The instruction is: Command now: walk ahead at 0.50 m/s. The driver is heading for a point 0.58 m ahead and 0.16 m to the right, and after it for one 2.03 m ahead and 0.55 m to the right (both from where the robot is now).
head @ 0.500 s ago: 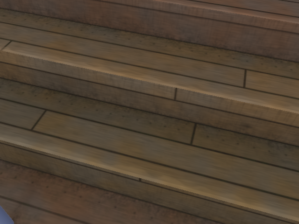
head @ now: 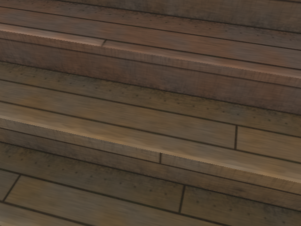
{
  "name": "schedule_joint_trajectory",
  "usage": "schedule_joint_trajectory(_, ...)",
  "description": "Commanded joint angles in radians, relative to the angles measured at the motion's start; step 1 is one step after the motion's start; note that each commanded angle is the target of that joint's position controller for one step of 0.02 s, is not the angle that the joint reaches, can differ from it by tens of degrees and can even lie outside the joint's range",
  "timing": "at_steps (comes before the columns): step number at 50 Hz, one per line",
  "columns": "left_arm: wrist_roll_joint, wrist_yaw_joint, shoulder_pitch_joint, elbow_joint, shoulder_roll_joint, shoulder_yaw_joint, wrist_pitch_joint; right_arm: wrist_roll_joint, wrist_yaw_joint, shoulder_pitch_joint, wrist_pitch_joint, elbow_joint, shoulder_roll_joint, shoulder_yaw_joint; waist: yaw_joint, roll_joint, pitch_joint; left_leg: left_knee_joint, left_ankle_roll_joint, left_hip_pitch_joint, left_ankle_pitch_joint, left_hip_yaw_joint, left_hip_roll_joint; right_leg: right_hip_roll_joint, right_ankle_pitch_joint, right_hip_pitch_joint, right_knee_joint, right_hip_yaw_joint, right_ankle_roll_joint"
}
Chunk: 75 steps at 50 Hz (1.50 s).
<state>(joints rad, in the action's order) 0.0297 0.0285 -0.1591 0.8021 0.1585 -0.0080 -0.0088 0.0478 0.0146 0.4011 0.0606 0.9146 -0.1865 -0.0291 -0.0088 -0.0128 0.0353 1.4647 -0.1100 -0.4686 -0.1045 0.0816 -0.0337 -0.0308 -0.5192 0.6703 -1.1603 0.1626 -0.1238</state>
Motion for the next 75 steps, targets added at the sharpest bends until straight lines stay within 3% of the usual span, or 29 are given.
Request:
schedule_joint_trajectory(1, 0.024, -0.016, -0.096, 0.123, -0.007, 0.027, -0.052, 0.008, -0.021, -0.101, -0.003, -0.210, 0.077, 0.017, -0.056, -0.028, -0.144, 0.491, -0.039, -0.473, -0.050, 0.076, 0.024, 0.261, -0.217, -0.088, 0.776, -0.659, -0.051)
schedule_joint_trajectory(2, 0.066, -0.073, -0.058, 0.132, -0.052, 0.001, -0.079, -0.032, 0.038, -0.111, -0.018, -0.135, 0.051, 0.044, 0.004, 0.050, -0.150, 0.521, -0.156, -0.619, 0.118, 0.299, -0.031, 0.217, -0.064, -0.087, 0.757, -0.584, -0.084)
schedule_joint_trajectory(4, -0.009, -0.051, -0.179, 0.237, -0.008, 0.029, -0.085, -0.008, -0.029, -0.083, -0.026, -0.205, 0.114, 0.040, -0.094, 0.026, -0.142, 0.528, -0.051, -0.640, -0.080, 0.092, -0.001, 0.204, 0.067, -0.185, 0.795, -0.389, -0.004)
schedule_joint_trajectory(10, -0.003, -0.022, -0.333, 0.248, 0.078, 0.038, -0.124, -0.012, -0.044, -0.291, -0.035, -0.270, 0.092, 0.035, -0.003, 0.096, -0.107, 0.572, 0.011, -0.840, -0.130, -0.124, 0.058, 0.199, 0.320, -0.411, 0.884, -0.314, -0.085)
schedule_joint_trajectory(11, 0.159, -0.072, -0.575, 0.310, 0.011, 0.001, -0.095, -0.019, 0.033, -0.453, -0.045, -0.271, 0.074, 0.089, 0.125, 0.220, 0.044, 0.812, -0.132, -1.137, -0.066, 0.042, 0.003, 0.219, 0.190, -0.647, 0.819, -0.411, -0.135)
schedule_joint_trajectory(12, 0.188, -0.097, -0.600, 0.338, -0.008, -0.006, -0.069, -0.013, 0.046, -0.450, -0.030, -0.258, 0.081, 0.088, 0.106, 0.128, -0.071, 0.841, -0.186, -1.370, -0.076, 0.107, 0.000, 0.275, 0.179, -0.788, 0.808, -0.435, -0.128)
schedule_joint_trajectory(13, -0.009, -0.039, -0.448, 0.267, 0.102, 0.035, -0.107, -0.030, -0.013, -0.534, -0.011, -0.351, 0.167, 0.082, 0.031, 0.082, -0.195, 0.754, -0.066, -1.246, -0.302, -0.084, 0.027, 0.279, 0.274, -0.665, 0.918, -0.351, -0.054)
schedule_joint_trajectory(14, -0.030, -0.023, -0.430, 0.274, 0.087, 0.018, -0.125, -0.021, -0.030, -0.631, -0.002, -0.406, 0.136, 0.100, 0.038, 0.012, -0.209, 0.513, -0.020, -1.111, -0.328, -0.175, 0.083, 0.221, 0.251, -0.531, 0.984, -0.319, -0.023)
schedule_joint_trajectory(16, -0.037, 0.023, -0.473, 0.305, 0.055, 0.003, -0.120, -0.027, -0.029, -0.687, -0.025, -0.475, 0.107, 0.099, 0.057, 0.021, -0.176, 0.347, 0.019, -0.939, -0.287, -0.209, 0.125, 0.231, 0.444, -0.504, 1.106, -0.315, -0.048)
schedule_joint_trajectory(17, 0.114, -0.091, -0.620, 0.378, -0.027, -0.039, -0.085, -0.025, 0.040, -0.876, -0.093, -0.521, 0.106, 0.134, 0.079, 0.118, 0.161, 0.096, -0.120, -0.788, -0.206, -0.109, 0.130, 0.306, 0.510, -0.519, 1.143, -0.329, -0.101)
schedule_joint_trajectory(19, 0.044, -0.157, -0.444, 0.272, 0.103, -0.003, -0.106, 0.013, 0.090, -0.776, -0.114, -0.443, 0.032, 0.100, -0.042, 0.171, 0.125, -0.002, -0.086, -0.468, -0.335, -0.261, 0.016, 0.274, 1.409, -0.433, 1.062, -0.219, -0.155)
schedule_joint_trajectory(22, 0.031, -0.178, -0.479, 0.265, 0.289, 0.054, -0.124, -0.036, 0.075, -0.507, -0.101, -0.323, -0.015, 0.083, -0.123, 0.219, 0.198, -0.432, -0.038, -0.103, -0.222, -0.280, -0.091, 0.340, 2.277, -0.711, 0.789, -0.217, -0.143)
schedule_joint_trajectory(24, 0.120, -0.207, -0.567, 0.282, 0.109, 0.028, -0.112, -0.035, 0.045, 0.044, -0.095, -0.125, -0.090, 0.063, -0.228, -0.186, 0.598, -0.742, -0.312, 0.806, 0.121, 0.506, 0.254, 0.120, 1.101, -0.037, 0.178, -0.325, -0.034)
schedule_joint_trajectory(25, 0.030, -0.209, -0.468, 0.303, 0.128, 0.067, -0.082, 0.021, 0.034, 0.267, -0.082, -0.040, -0.166, 0.012, -0.285, -0.194, 0.489, -0.980, -0.359, 0.626, 0.012, 0.836, 0.355, -0.053, 0.529, 0.027, -0.401, -0.452, 0.005)
schedule_joint_trajectory(27, 0.010, -0.175, -0.279, 0.254, 0.035, 0.063, -0.095, -0.018, 0.026, 0.068, 0.004, 0.072, -0.142, 0.010, -0.128, -0.105, 0.108, -1.012, -0.241, 0.288, -0.290, 0.597, 0.343, -0.024, 0.564, 0.379, -0.898, -0.466, -0.035)
schedule_joint_trajectory(31, 0.021, -0.146, -0.153, 0.166, -0.060, 0.011, -0.034, -0.002, 0.053, -0.249, 0.025, 0.117, 0.207, 0.100, 0.123, 0.087, 0.069, -1.069, -0.088, 0.091, 0.082, 0.053, 0.270, 0.065, 0.558, 0.469, -0.936, -0.384, -0.202)
schedule_joint_trajectory(38, -0.045, -0.123, 0.254, -0.055, 0.015, -0.037, -0.054, 0.116, 0.037, -0.022, 0.028, 0.207, 0.033, 0.084, 0.076, 0.052, 0.037, -1.248, -0.036, 0.166, 0.086, -0.244, 0.197, 0.089, 0.395, 0.675, -0.752, -0.200, -0.208)
schedule_joint_trajectory(41, -0.047, -0.117, 0.454, -0.130, 0.024, -0.038, 0.018, 0.069, 0.055, 0.044, 0.028, 0.170, -0.087, 0.053, 0.008, -0.076, 0.043, -1.415, -0.040, 0.114, 0.517, -0.303, 0.260, 0.077, 0.279, 0.371, -0.402, -0.017, -0.093)
schedule_joint_trajectory(45, -0.041, -0.099, 0.071, -0.043, 0.116, 0.015, 0.017, -0.036, 0.054, -0.008, 0.112, 0.092, -0.317, -0.011, 0.198, -0.150, 0.091, -1.021, 0.024, 0.345, 1.631, -0.309, 0.343, -0.140, 0.292, -0.083, 0.109, 0.050, -0.016)
schedule_joint_trajectory(47, -0.010, -0.020, -0.336, 0.038, 0.240, 0.058, 0.011, 0.060, 0.098, -0.081, 0.094, -0.029, -0.201, -0.003, 0.230, 0.144, 0.552, -0.369, 0.149, -0.171, 0.658, -0.205, 0.160, 0.089, 0.810, -0.868, 0.366, -0.639, -0.289)
schedule_joint_trajectory(48, 0.057, -0.039, -0.370, 0.033, 0.273, 0.074, 0.028, -0.013, 0.127, -0.119, 0.055, -0.018, -0.186, -0.029, 0.240, 0.218, 0.508, 0.165, 0.095, -0.242, -0.081, 0.018, -0.047, 0.221, 0.567, -0.685, 0.676, -1.029, -0.339)
schedule_joint_trajectory(50, 0.009, -0.031, -0.084, 0.054, 0.216, 0.078, -0.043, -0.022, 0.093, -0.111, 0.046, 0.001, -0.063, -0.008, 0.099, 0.059, 0.141, 0.432, 0.022, -0.459, 0.021, 0.161, 0.002, 0.164, 0.088, -0.280, 0.665, -0.810, -0.217)
schedule_joint_trajectory(53, -0.013, -0.054, 0.157, 0.069, -0.003, 0.007, -0.083, 0.020, 0.031, -0.169, 0.028, -0.071, 0.006, 0.025, -0.076, -0.011, 0.092, 0.409, -0.041, -0.471, -0.082, 0.151, 0.013, 0.081, 0.210, -0.040, 0.750, -0.609, -0.182)
schedule_joint_trajectory(61, 0.002, -0.020, 0.256, -0.146, 0.260, 0.060, -0.138, 0.002, 0.029, -0.218, 0.005, -0.177, -0.149, -0.011, -0.118, 0.031, 0.145, -0.241, 0.182, 0.178, -0.081, -0.103, 0.057, -0.005, 0.694, 0.172, 0.816, -0.299, -0.022)
schedule_joint_trajectory(65, -0.056, -0.061, 0.128, -0.138, 0.201, 0.090, -0.131, -0.024, -0.019, -0.055, -0.017, -0.109, -0.128, -0.015, -0.103, 0.080, 0.078, -1.017, 0.190, 0.179, 0.052, -0.076, 0.061, 0.107, 0.691, -0.294, 0.612, -0.509, -0.114)
schedule_joint_trajectory(67, -0.040, -0.066, -0.177, -0.112, 0.020, 0.060, -0.098, -0.023, -0.024, -0.244, 0.006, -0.187, -0.253, -0.036, 0.114, -0.257, 0.217, -0.983, -0.177, 0.415, 0.831, 0.207, 0.332, -0.106, 0.141, -0.100, 0.210, -0.342, 0.067)
schedule_joint_trajectory(68, -0.003, -0.055, -0.247, -0.089, 0.108, 0.082, -0.086, -0.004, 0.002, -0.343, 0.022, -0.266, -0.274, -0.055, 0.084, -0.385, 0.239, -1.041, -0.384, 0.486, 0.843, 0.532, 0.523, -0.142, -0.161, 0.156, -0.077, -0.333, 0.181)
schedule_joint_trajectory(72, -0.028, -0.001, 0.024, -0.109, 0.162, 0.088, -0.061, 0.007, 0.001, -0.436, -0.008, -0.276, -0.054, -0.001, 0.024, 0.020, 0.098, -1.130, -0.131, 0.160, 0.050, 0.176, 0.263, -0.066, 0.216, 0.242, -0.491, -0.359, 0.141)
schedule_joint_trajectory(75, 0.004, -0.093, -0.035, -0.068, 0.093, 0.062, -0.052, -0.093, 0.000, -0.477, -0.003, -0.285, -0.026, 0.038, 0.092, 0.046, 0.126, -1.112, 0.031, 0.094, -0.112, -0.061, 0.114, 0.052, 0.066, -0.084, 0.082, -0.154, 0.276)
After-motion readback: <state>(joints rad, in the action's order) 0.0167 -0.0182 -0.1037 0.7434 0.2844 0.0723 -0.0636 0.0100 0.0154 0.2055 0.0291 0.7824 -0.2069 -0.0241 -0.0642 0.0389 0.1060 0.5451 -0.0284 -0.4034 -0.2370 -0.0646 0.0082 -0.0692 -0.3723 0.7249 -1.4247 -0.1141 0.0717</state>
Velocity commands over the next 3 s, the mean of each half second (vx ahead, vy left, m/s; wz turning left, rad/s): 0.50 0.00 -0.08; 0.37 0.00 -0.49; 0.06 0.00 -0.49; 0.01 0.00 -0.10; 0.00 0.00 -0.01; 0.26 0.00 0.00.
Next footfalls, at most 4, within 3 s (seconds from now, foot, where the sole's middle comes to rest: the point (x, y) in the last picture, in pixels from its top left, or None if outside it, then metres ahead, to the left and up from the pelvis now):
0.44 left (120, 217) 0.47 0.13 -0.51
0.90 right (189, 127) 0.74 -0.12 -0.34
1.32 left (133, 104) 0.87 0.09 -0.34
1.60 right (180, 128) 0.74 -0.09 -0.34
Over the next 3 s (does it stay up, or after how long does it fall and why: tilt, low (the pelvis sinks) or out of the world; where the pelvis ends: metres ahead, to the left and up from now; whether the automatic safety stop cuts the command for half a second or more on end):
stays up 0.77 -0.03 0.42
